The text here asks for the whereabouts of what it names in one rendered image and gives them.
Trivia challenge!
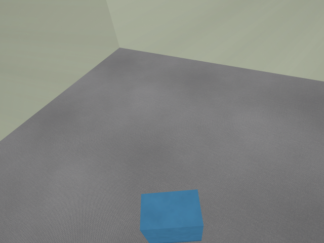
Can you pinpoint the carton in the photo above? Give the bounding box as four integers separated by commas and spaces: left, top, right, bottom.
140, 189, 204, 243

